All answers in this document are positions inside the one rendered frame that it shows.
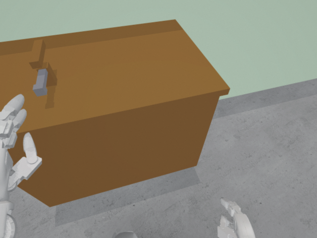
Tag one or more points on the robot right hand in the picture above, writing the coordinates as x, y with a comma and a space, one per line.
239, 227

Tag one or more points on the counter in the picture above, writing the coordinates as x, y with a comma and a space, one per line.
123, 105

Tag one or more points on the robot left hand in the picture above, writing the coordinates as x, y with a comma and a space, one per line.
11, 119

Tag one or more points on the tap lever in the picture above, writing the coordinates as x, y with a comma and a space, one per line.
40, 87

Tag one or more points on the robot left forearm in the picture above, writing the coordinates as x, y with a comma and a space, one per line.
8, 225

